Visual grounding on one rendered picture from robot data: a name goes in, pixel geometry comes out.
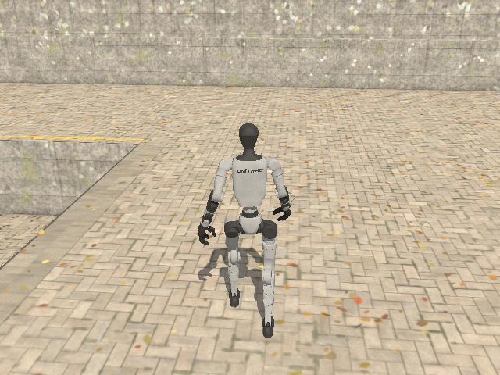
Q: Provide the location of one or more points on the left robot hand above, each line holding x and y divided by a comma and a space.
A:
202, 234

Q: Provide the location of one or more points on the robot torso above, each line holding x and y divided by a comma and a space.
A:
249, 186

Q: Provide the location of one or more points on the robot right forearm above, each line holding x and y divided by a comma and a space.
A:
285, 202

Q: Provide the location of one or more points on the right robot hand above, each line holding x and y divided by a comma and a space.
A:
286, 213

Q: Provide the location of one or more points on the robot left upper arm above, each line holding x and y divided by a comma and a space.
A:
220, 179

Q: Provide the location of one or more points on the robot right upper arm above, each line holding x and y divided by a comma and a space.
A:
278, 177

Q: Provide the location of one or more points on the robot left forearm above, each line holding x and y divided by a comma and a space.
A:
209, 211

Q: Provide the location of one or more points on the robot right foot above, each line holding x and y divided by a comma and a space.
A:
267, 330

